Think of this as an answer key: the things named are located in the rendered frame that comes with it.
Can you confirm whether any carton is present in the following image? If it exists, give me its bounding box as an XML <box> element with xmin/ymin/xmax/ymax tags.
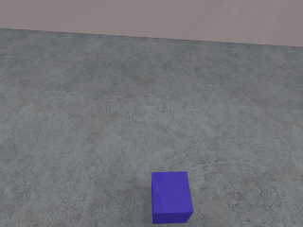
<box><xmin>151</xmin><ymin>171</ymin><xmax>194</xmax><ymax>224</ymax></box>

